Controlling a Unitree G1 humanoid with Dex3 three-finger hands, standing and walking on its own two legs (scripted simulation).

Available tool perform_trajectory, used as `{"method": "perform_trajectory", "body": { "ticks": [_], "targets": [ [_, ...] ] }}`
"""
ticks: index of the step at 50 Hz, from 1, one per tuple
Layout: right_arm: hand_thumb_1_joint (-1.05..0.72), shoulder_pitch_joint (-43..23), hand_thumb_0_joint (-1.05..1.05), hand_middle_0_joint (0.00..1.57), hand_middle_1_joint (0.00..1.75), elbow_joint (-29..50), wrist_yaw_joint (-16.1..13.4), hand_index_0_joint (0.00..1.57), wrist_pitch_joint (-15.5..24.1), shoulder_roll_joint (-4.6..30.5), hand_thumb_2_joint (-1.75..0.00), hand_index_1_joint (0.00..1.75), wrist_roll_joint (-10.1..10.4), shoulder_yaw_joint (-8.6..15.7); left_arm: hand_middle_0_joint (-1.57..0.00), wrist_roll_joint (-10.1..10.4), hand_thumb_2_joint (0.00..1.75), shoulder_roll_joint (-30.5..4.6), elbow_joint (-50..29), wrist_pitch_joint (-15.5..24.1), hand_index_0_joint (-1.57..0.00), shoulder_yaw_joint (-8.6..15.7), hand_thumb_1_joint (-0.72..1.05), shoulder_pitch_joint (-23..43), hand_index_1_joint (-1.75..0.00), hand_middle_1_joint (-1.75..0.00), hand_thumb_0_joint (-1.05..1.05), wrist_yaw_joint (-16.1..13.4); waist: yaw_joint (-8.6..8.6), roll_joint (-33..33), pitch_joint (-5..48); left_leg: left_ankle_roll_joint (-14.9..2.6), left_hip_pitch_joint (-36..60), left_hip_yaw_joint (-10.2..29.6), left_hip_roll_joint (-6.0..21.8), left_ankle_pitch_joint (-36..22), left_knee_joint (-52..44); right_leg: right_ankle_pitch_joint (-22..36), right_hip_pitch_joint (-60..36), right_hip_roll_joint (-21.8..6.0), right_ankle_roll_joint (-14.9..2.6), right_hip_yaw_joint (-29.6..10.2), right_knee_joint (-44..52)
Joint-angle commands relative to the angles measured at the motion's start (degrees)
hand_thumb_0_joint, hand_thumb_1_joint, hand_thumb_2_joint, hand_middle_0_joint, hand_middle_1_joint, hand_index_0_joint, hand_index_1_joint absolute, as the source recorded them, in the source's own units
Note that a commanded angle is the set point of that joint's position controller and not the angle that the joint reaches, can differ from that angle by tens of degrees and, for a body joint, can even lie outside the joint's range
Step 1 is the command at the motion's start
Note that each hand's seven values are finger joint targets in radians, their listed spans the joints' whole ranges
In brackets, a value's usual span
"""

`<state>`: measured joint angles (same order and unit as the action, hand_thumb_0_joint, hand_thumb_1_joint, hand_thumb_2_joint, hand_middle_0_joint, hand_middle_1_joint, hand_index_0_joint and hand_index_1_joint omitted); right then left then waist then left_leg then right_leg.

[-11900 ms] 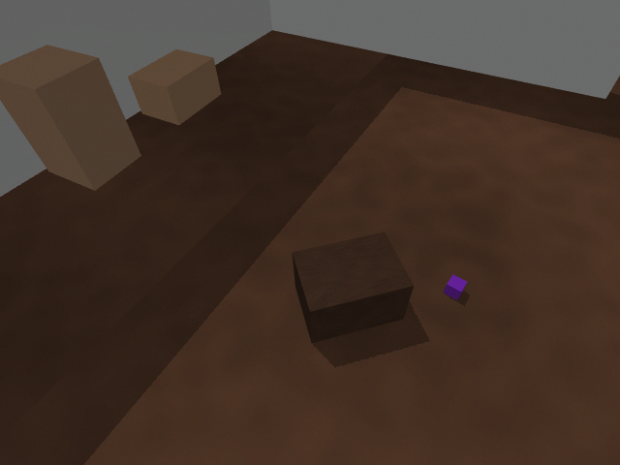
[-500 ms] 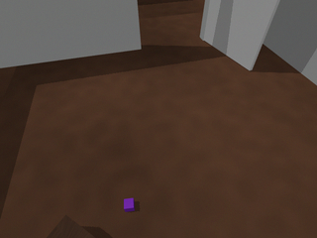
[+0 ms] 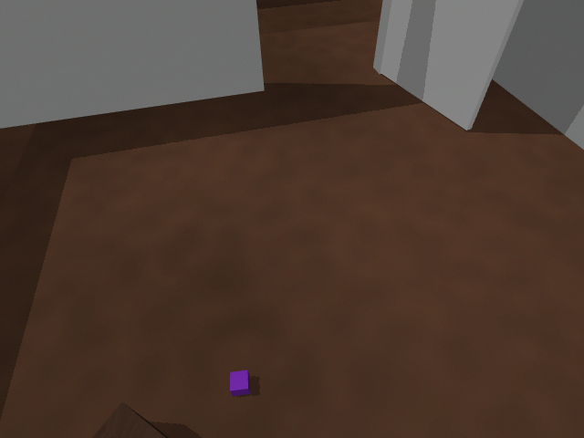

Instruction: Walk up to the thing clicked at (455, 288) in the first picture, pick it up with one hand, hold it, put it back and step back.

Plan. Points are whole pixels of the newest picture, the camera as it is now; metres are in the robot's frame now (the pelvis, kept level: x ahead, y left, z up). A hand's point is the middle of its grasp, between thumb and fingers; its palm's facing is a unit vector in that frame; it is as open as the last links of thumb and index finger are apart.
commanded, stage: stand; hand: left
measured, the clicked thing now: (240, 383) +0.44 +0.22 -0.75
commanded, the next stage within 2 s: none
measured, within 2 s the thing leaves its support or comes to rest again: neither
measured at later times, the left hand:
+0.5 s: hand out of the picture +0.08 +0.25 -0.16, palm faces -0.03 -0.94 -0.34, open 7.4 cm
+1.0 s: hand out of the picture +0.07 +0.25 -0.16, palm faces -0.03 -0.94 -0.34, open 7.4 cm
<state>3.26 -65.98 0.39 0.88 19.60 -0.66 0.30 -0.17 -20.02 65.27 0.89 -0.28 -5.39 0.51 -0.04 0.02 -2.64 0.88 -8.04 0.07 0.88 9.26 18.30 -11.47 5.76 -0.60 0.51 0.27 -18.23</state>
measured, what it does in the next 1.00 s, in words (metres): stands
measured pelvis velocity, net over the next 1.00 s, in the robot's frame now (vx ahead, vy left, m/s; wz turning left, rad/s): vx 0.00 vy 0.00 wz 0.00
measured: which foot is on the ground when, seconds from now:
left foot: down 0.00-1.00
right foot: down 0.00-1.00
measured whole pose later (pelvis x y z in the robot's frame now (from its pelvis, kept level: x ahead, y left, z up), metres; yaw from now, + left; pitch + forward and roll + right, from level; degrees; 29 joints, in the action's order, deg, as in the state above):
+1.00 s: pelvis +0.00 +0.00 +0.00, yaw +0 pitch -2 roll +0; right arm 5.2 -65.6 0.1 0.6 19.8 -0.7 -0.1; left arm -0.3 -20.3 65.0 0.4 -0.1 -6.3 0.5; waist -0.1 0.0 -2.8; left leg 1.3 -6.7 0.2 1.3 9.1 17.3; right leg -11.2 4.4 -0.2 0.1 0.4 -17.1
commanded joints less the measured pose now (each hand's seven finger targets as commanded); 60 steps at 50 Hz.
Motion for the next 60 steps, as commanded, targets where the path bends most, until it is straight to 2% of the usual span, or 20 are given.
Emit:
{"method": "perform_trajectory", "body": {
  "ticks": [1, 3, 5, 9, 11, 15, 17, 20, 22, 28, 37, 41, 42, 53, 57, 58, 59, 60],
  "targets": [
    [-0.90, -2.1, 0.00, 0.20, 0.30, 3.1, -0.8, 0.20, 1.1, 12.2, -0.90, 0.30, 0.3, 2.2, -0.20, -0.1, 0.90, -12.2, -3.4, 1.3, -0.20, 2.7, 0.90, 2.1, -0.30, -0.30, 0.00, -1.1, -0.33, -0.1, 6.8, -1.38, 4.1, 5.0, 6.9, -14.2, -1.2, 14.1, -1.4, -7.1, -1.27, -4.7, 1.8],
    [-0.90, -2.1, 0.00, 0.20, 0.30, 3.1, -0.7, 0.20, 1.0, 12.3, -0.90, 0.30, 0.3, 2.1, -0.20, -0.1, 0.90, -11.9, -3.3, 1.3, -0.20, 2.6, 0.90, 1.8, -0.30, -0.30, 0.00, -1.1, -0.23, -0.2, 5.9, -1.34, 3.3, 4.8, 6.6, -11.1, -1.7, 11.6, -0.9, -6.9, -1.09, -4.8, 2.7],
    [-0.90, -2.7, 0.00, 0.20, 0.30, 3.2, -0.7, 0.20, 0.9, 12.3, -0.90, 0.30, 0.3, 2.1, -0.20, -0.1, 0.90, -11.9, -3.3, 1.3, -0.20, 2.7, 0.90, 2.2, -0.30, -0.30, 0.00, -1.1, -0.26, -0.3, 5.1, -1.33, 3.1, 5.2, 6.7, -10.5, -1.8, 10.4, -0.8, -6.9, -1.08, -4.8, 3.0],
    [-0.90, -2.7, 0.00, 0.20, 0.30, 3.4, -0.7, 0.20, 1.0, 12.1, -0.90, 0.30, 0.4, 2.1, -0.20, -0.2, 0.90, -12.3, -3.4, 1.3, -0.20, 2.9, 0.90, 2.2, -0.30, -0.30, 0.00, -1.2, -0.15, -0.2, 6.5, -1.33, 4.5, 5.0, 6.9, -14.2, -1.4, 14.7, -2.0, -7.1, -1.20, -4.6, 2.5],
    [-0.90, -2.2, 0.00, 0.20, 0.30, 3.4, -0.8, 0.20, 1.0, 12.2, -0.90, 0.30, 0.3, 2.0, -0.20, -0.1, 0.90, -12.2, -3.6, 1.3, -0.20, 2.9, 0.90, 2.9, -0.30, -0.30, 0.00, -1.2, -0.53, 0.2, 6.7, -1.42, 4.0, 4.8, 6.9, -12.8, -1.6, 13.8, -2.3, -7.2, -1.26, -4.7, 2.7],
    [-0.90, -3.1, 0.00, 0.20, 0.30, 3.6, -0.8, 0.20, 1.0, 12.3, -0.90, 0.30, 0.3, 2.0, -0.20, -0.2, 0.90, -11.9, -3.5, 1.1, -0.20, 2.9, 0.90, 2.2, -0.30, -0.30, 0.00, -1.1, 0.05, -0.5, 5.5, -1.38, 4.0, 5.0, 6.9, -11.3, -1.9, 11.2, -1.3, -7.0, -1.14, -4.6, 3.3],
    [-0.90, -2.5, 0.00, 0.20, 0.30, 3.6, -0.8, 0.20, 0.9, 12.0, -0.90, 0.30, 0.4, 1.9, -0.20, -0.2, 0.90, -12.3, -3.5, 1.2, -0.20, 2.9, 0.90, 2.5, -0.30, -0.30, 0.00, -1.2, -0.22, 0.6, 5.4, -1.36, 4.0, 5.1, 6.9, -12.3, -1.8, 12.9, -1.6, -7.1, -1.19, -4.6, 3.2],
    [-0.90, -2.5, 0.00, 0.20, 0.30, 3.6, -0.8, 0.20, 0.8, 12.1, -0.90, 0.30, 0.4, 1.9, -0.20, -0.2, 0.90, -12.1, -3.5, 1.1, -0.20, 2.8, 0.90, 2.7, -0.30, -0.30, 0.00, -1.1, -0.35, 0.1, 5.4, -1.42, 4.1, 5.0, 6.8, -11.3, -1.9, 11.7, -1.3, -7.0, -1.25, -4.7, 3.4],
    [-0.90, -2.1, 0.00, 0.20, 0.30, 3.7, -0.8, 0.20, 0.9, 11.9, -0.90, 0.30, 0.4, 1.8, -0.20, -0.2, 0.90, -12.4, -3.5, 1.2, -0.20, 2.9, 0.90, 2.2, -0.30, -0.30, 0.00, -1.2, -0.28, 0.5, 6.2, -1.41, 4.9, 4.9, 6.9, -13.5, -1.6, 14.5, -1.7, -7.0, -1.30, -4.4, 2.9],
    [-0.90, -2.0, 0.00, 0.20, 0.30, 3.7, -0.9, 0.20, 0.9, 12.1, -0.90, 0.30, 0.3, 1.8, -0.20, -0.2, 0.90, -12.3, -3.5, 1.0, -0.20, 2.9, 0.90, 2.3, -0.30, -0.30, 0.00, -1.1, -0.10, 0.0, 5.0, -1.35, 3.6, 5.1, 6.8, -10.9, -2.3, 10.7, -1.4, -6.9, -1.46, -4.5, 3.4],
    [-0.90, -1.1, 0.00, 0.20, 0.30, 3.7, -1.0, 0.20, 1.0, 12.4, -0.90, 0.30, 0.3, 1.8, -0.20, -0.2, 0.90, -12.4, -3.6, 1.0, -0.20, 2.8, 0.90, 1.7, -0.30, -0.30, 0.00, -1.1, -0.10, 0.1, 5.4, -1.49, 5.0, 5.0, 7.0, -12.2, -2.0, 12.2, -0.9, -7.0, -1.52, -4.8, 3.3],
    [-0.90, -0.9, 0.00, 0.20, 0.30, 3.5, -0.9, 0.20, 0.8, 12.4, -0.90, 0.30, 0.3, 1.7, -0.20, -0.2, 0.90, -12.1, -3.4, 0.9, -0.20, 2.7, 0.90, 1.5, -0.30, -0.30, 0.00, -1.0, -0.04, -0.1, 3.6, -1.61, 3.1, 5.1, 6.7, -7.7, -2.9, 7.9, -0.2, -6.9, -1.28, -4.9, 4.3],
    [-0.90, -0.9, 0.00, 0.20, 0.30, 3.8, -0.8, 0.20, 0.7, 12.2, -0.90, 0.30, 0.3, 1.8, -0.20, -0.3, 0.90, -12.6, -3.5, 0.9, -0.20, 2.8, 0.90, 1.3, -0.30, -0.30, 0.00, -1.1, -0.12, 1.3, 3.9, -1.58, 3.8, 5.1, 6.7, -8.2, -2.8, 8.0, 0.1, -6.7, -1.37, -4.5, 4.1],
    [-0.90, -0.2, 0.00, 0.20, 0.30, 3.8, -0.9, 0.20, 1.0, 12.9, -0.90, 0.30, 0.2, 1.9, -0.20, -0.2, 0.90, -12.4, -4.1, 1.1, -0.20, 2.7, 0.90, 1.3, -0.30, -0.30, 0.00, -1.0, -0.09, -0.7, 5.5, -1.76, 4.3, 4.9, 6.9, -11.1, -2.2, 11.5, -1.4, -7.2, -1.61, -5.1, 3.4],
    [-0.90, 0.1, 0.00, 0.20, 0.30, 3.8, -0.9, 0.20, 0.9, 12.3, -0.90, 0.30, 0.2, 1.7, -0.20, -0.2, 0.90, -12.5, -3.9, 0.9, -0.20, 2.5, 0.90, 1.4, -0.30, -0.30, 0.00, -1.1, -0.12, 0.4, 3.5, -1.47, 2.7, 5.1, 6.7, -8.7, -2.9, 8.3, -0.3, -6.8, -1.47, -4.9, 3.9],
    [-0.90, 0.2, 0.00, 0.20, 0.30, 3.7, -0.9, 0.20, 0.8, 12.5, -0.90, 0.30, 0.2, 1.7, -0.20, -0.2, 0.90, -12.1, -3.8, 0.9, -0.20, 2.5, 0.90, 1.4, -0.30, -0.30, 0.00, -1.1, -0.17, -0.2, 2.4, -1.60, 1.9, 5.0, 6.5, -6.0, -3.2, 5.9, 0.3, -6.9, -1.48, -5.2, 4.5],
    [-0.90, -0.1, 0.00, 0.20, 0.30, 3.8, -0.9, 0.20, 0.7, 12.7, -0.90, 0.30, 0.2, 1.8, -0.20, -0.4, 0.90, -12.5, -3.9, 0.9, -0.20, 2.6, 0.90, 1.2, -0.30, -0.30, 0.00, -1.1, -0.05, 0.0, 3.6, -1.74, 2.8, 5.2, 6.7, -6.9, -2.9, 6.8, -0.3, -7.0, -1.63, -5.1, 4.3],
    [-0.90, 0.0, 0.00, 0.20, 0.30, 3.8, -0.8, 0.20, 0.8, 12.5, -0.90, 0.30, 0.2, 1.7, -0.20, -0.3, 0.90, -12.3, -3.8, 0.9, -0.20, 2.4, 0.90, 0.9, -0.30, -0.30, 0.00, -1.0, -0.05, -0.1, 2.7, -1.52, 2.5, 5.2, 6.5, -6.1, -3.4, 5.4, 0.9, -6.8, -1.47, -5.0, 4.4]
  ]
}}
